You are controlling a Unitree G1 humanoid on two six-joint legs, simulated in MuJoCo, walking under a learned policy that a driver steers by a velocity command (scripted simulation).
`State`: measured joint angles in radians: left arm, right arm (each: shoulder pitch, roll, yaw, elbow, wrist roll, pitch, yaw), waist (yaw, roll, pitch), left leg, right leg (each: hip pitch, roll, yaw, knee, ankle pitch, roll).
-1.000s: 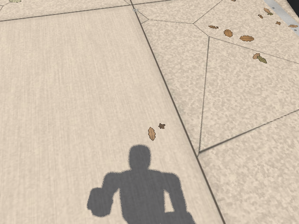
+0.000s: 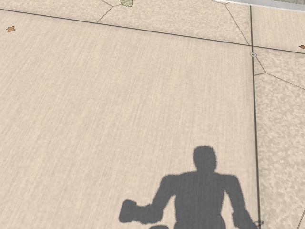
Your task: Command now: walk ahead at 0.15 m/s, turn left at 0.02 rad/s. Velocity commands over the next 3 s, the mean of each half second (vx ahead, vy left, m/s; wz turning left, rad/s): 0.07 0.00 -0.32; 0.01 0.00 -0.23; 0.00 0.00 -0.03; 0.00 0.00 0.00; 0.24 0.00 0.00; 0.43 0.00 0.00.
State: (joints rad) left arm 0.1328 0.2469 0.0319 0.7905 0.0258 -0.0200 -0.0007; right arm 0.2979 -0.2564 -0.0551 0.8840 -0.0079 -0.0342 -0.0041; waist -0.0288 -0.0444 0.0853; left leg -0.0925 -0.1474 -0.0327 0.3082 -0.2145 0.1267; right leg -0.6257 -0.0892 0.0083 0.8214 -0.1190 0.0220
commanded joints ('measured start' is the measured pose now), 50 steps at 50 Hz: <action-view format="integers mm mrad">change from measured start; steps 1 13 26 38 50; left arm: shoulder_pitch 28 113 124 153 110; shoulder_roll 51 123 189 129 176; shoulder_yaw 2 40 87 69 28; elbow -27 -13 -34 9 89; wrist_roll -10 -24 -2 2 -3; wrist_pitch -7 18 60 64 41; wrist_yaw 1 6 -1 0 46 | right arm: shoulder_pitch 50 -58 -125 -157 14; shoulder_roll -95 -105 -86 -110 -106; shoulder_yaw -8 -10 4 12 14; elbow -24 -75 -134 -159 -63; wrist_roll -11 -26 0 -13 -2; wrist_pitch -9 54 66 16 13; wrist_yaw -13 -24 -39 -37 -19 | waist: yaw -14 10 63 90 -11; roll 126 6 -89 180 40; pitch -118 -87 -138 -73 -161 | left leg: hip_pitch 65 -385 -312 -137 -136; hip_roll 258 123 98 332 250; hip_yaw -31 -28 -22 -192 -120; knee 4 863 478 -42 107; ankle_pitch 874 -264 -205 304 300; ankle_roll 11 -123 -156 57 -65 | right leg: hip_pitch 141 401 385 195 705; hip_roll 40 -125 -31 217 -51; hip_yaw -58 342 463 136 192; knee -108 -530 -580 200 -475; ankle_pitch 74 322 -182 -284 313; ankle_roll -27 -311 -231 -12 -58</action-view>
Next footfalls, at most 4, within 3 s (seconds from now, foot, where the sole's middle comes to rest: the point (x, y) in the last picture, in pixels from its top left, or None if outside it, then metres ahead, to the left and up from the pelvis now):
0.14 right None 0.18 -0.11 -0.78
0.64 left None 0.16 0.09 -0.78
0.98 right None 0.05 -0.10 -0.78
2.78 right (191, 222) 0.46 -0.18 -0.78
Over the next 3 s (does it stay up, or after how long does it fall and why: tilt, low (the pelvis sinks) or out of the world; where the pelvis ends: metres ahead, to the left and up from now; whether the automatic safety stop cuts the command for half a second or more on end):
stays up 0.43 -0.11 0.00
